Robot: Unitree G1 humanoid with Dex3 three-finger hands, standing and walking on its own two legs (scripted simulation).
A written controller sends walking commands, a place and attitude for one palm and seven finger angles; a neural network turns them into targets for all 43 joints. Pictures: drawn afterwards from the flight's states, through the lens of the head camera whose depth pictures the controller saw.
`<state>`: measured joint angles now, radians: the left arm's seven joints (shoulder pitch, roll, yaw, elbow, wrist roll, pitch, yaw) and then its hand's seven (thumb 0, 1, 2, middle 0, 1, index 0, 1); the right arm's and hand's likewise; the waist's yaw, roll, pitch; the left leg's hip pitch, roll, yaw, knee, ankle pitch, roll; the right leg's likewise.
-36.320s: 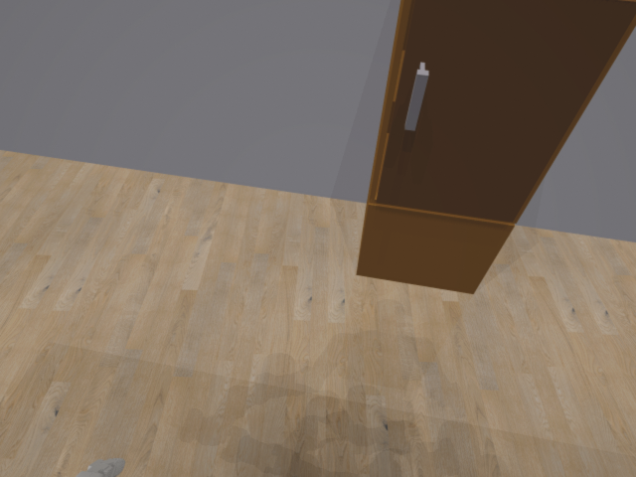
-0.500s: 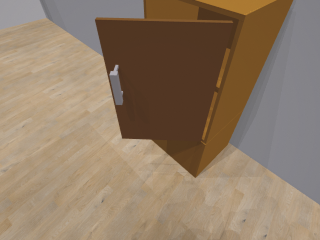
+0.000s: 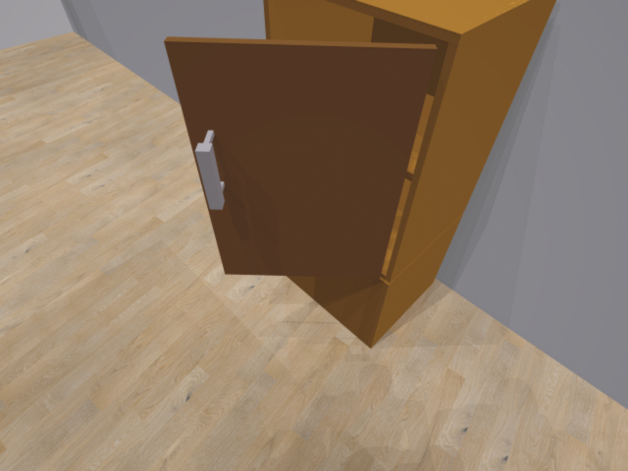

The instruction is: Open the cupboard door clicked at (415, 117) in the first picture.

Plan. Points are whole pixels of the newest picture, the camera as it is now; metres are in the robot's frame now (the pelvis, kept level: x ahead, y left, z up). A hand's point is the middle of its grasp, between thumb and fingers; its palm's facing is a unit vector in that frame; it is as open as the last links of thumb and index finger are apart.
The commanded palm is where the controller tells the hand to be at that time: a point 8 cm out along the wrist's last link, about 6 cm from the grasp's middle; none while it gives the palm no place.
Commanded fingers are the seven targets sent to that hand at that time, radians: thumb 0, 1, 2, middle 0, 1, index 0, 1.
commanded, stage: look again from close up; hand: left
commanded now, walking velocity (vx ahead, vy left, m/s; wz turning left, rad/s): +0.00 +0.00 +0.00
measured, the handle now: (213, 170) +0.61 +0.23 +0.03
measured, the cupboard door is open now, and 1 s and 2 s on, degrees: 44 44 44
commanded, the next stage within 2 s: shuffle to correct the standing spot in 0.22 s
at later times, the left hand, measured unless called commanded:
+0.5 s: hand out of the picture +0.00 +0.15 -0.18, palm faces +0.06 -0.99 -0.16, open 7.3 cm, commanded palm none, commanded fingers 0.00 0.90 0.90 -0.20 -0.30 -0.20 -0.30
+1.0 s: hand out of the picture +0.11 +0.19 -0.18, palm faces +0.04 -0.98 -0.21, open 7.3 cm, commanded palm none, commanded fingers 0.00 0.90 0.90 -0.20 -0.30 -0.20 -0.30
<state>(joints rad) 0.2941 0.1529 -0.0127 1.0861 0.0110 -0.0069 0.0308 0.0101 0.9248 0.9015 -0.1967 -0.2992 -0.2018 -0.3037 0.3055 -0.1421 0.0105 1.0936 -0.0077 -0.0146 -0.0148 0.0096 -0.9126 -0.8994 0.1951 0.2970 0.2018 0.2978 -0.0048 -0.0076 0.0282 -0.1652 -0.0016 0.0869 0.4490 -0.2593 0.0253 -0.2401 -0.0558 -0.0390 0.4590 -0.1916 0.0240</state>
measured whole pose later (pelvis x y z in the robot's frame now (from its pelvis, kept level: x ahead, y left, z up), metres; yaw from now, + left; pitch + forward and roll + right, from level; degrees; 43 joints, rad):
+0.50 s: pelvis +0.01 -0.01 +0.00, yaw +0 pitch -1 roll +0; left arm 0.34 0.14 0.01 1.08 0.02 -0.01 0.02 0.00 0.92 0.90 -0.20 -0.30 -0.20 -0.30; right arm 0.33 -0.14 0.00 1.11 -0.02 0.00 -0.01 0.01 -0.91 -0.90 0.19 0.30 0.20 0.30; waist 0.01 -0.01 0.01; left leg -0.17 0.03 0.07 0.51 -0.32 0.01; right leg -0.23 -0.03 -0.06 0.49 -0.24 0.00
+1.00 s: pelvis +0.06 +0.01 +0.00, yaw +0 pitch +0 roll +0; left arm 0.22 0.16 0.03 1.03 0.00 -0.01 0.04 0.01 0.93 0.90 -0.19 -0.30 -0.20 -0.30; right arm 0.31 -0.08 -0.01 1.10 0.00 -0.01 -0.05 0.01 -0.91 -0.90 0.20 0.30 0.20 0.30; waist -0.01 -0.01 0.07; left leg -0.10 -0.01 0.08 0.48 -0.36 0.02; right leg -0.28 -0.03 -0.08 0.56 -0.24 -0.01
